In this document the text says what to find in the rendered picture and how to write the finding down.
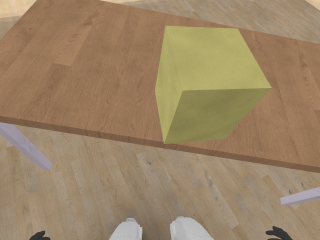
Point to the left robot thigh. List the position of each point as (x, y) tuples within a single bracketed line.
[(127, 230)]

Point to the table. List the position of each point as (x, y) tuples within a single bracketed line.
[(90, 67)]

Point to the robot left hand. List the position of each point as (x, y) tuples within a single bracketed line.
[(39, 236)]

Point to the right robot thigh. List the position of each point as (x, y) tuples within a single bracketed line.
[(186, 228)]

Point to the robot thigh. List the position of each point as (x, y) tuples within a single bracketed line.
[(186, 228), (127, 230)]

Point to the robot right hand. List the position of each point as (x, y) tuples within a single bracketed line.
[(278, 232)]

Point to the carton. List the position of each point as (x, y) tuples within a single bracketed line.
[(207, 82)]

